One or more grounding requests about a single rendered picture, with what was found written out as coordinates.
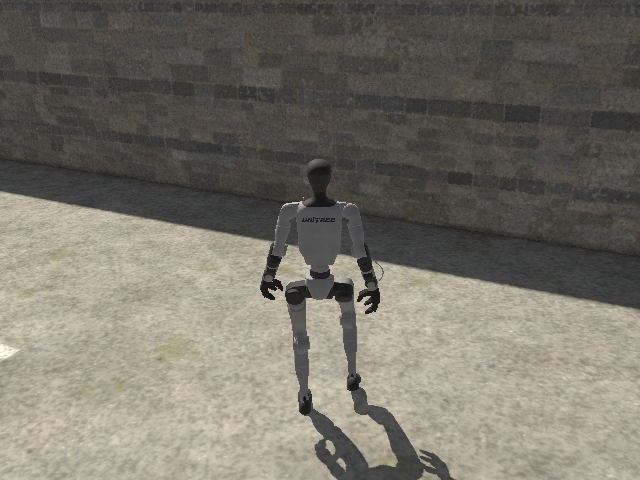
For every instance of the robot left shin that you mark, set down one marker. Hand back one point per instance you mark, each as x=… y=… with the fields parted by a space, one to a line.
x=302 y=369

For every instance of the robot right forearm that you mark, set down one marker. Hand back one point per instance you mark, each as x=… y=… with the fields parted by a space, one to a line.
x=367 y=271

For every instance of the robot left forearm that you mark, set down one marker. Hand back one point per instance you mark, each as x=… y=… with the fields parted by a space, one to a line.
x=271 y=266

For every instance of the right robot upper arm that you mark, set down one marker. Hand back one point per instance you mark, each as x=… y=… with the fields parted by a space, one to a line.
x=350 y=211

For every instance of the robot right hand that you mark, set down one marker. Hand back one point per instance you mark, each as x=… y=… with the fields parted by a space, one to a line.
x=374 y=299

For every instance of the left robot upper arm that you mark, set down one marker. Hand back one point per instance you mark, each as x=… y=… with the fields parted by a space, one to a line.
x=287 y=212

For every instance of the right robot thigh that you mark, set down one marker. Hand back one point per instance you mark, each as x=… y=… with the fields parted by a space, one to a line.
x=343 y=290

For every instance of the robot left hand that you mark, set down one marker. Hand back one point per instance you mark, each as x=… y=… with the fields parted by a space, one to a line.
x=271 y=285

